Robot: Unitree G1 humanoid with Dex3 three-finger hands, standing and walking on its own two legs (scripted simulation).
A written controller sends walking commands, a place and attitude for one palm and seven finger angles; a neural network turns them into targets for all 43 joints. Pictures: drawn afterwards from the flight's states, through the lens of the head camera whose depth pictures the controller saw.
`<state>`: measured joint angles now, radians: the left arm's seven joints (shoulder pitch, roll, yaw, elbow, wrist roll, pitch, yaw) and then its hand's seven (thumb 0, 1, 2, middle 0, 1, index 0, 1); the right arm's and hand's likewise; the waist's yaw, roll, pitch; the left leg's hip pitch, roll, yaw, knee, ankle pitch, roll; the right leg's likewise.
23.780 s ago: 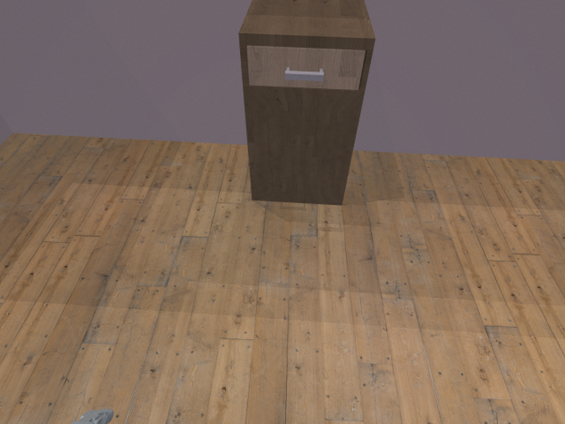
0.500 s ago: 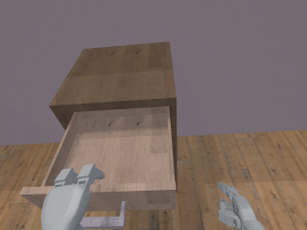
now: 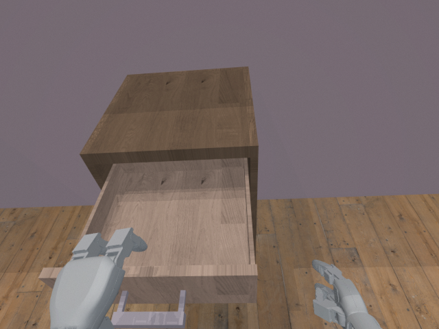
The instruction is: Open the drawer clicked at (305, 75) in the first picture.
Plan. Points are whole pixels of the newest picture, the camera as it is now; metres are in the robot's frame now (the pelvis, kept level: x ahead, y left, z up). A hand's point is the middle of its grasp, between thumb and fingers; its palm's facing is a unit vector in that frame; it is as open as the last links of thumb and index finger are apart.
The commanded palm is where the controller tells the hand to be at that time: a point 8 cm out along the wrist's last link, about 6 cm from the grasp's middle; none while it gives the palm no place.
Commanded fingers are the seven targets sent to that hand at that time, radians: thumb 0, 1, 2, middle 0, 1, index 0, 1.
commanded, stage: draw the hand back to the body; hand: left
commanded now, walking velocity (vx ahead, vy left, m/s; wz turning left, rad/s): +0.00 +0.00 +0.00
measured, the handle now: (151, 307) +0.17 +0.18 -0.06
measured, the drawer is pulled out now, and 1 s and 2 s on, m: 0.30 0.30 0.30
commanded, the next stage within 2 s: step back with the hand held close in 1.70 s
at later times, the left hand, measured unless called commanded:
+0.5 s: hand (96, 279) +0.16 +0.21 +0.10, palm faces +0.10 -0.18 -0.98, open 13.8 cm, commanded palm +0.12 +0.21 +0.16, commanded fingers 0.00 -0.50 0.30 -0.30 -1.20 -0.30 -1.20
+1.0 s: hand (81, 245) +0.18 +0.22 +0.16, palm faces +0.35 -0.87 -0.35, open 12.9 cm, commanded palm +0.12 +0.26 +0.18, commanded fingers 0.00 0.06 0.54 -0.26 -0.84 -0.26 -0.84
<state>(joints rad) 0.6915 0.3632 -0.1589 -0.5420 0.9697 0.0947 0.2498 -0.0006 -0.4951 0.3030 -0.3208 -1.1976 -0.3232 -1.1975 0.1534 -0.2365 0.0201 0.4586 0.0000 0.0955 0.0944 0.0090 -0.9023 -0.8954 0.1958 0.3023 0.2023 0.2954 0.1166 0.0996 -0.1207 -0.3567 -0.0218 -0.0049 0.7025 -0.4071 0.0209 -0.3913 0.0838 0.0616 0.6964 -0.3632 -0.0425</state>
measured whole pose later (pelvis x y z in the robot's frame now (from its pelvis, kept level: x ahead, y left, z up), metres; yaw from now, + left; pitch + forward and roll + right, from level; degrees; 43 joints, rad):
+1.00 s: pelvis +0.01 +0.01 +0.02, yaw +4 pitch -2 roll -1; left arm 0.60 0.30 0.14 -0.57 -0.01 -0.08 0.12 0.00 -0.25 0.41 -0.30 -1.04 -0.30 -1.04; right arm 0.22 -0.18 0.06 0.58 0.01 -0.11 -0.08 0.01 -0.90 -0.90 0.20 0.30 0.20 0.30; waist 0.05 0.04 -0.01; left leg -0.15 -0.05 -0.08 0.52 -0.33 0.03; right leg -0.14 0.05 0.00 0.48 -0.30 -0.03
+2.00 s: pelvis +0.00 -0.01 +0.02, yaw +5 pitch +1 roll -1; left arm 0.58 0.34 0.34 -0.51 -0.04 -0.16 0.11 0.02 0.89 0.90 -0.21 -0.30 -0.21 -0.30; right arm 0.15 -0.22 0.01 0.58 0.03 -0.01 -0.07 0.01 -0.90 -0.89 0.20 0.30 0.21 0.30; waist 0.01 0.06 0.02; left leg -0.20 -0.03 -0.10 0.46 -0.27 0.01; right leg -0.19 0.06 -0.02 0.41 -0.24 -0.05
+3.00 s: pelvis -0.14 -0.03 +0.01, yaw +1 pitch +5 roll -2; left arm 0.64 0.47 0.41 -0.69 -0.08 -0.21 0.07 0.02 0.89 0.90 -0.21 -0.30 -0.22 -0.30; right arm 0.04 -0.16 0.03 0.56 0.00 -0.09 -0.02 0.01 -0.90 -0.89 0.20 0.30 0.21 0.30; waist -0.01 0.03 0.09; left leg -0.51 0.08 -0.01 0.46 -0.04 -0.02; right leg -0.20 0.06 -0.04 0.46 -0.36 -0.03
